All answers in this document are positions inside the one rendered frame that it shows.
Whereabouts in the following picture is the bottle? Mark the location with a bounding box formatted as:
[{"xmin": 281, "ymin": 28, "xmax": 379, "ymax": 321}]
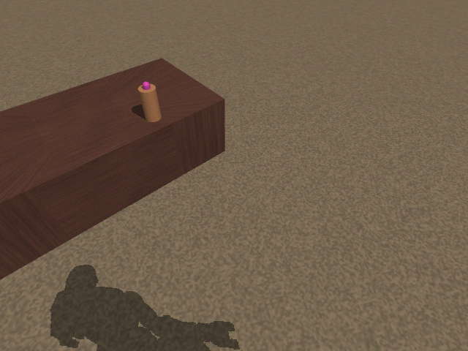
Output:
[{"xmin": 138, "ymin": 81, "xmax": 162, "ymax": 122}]

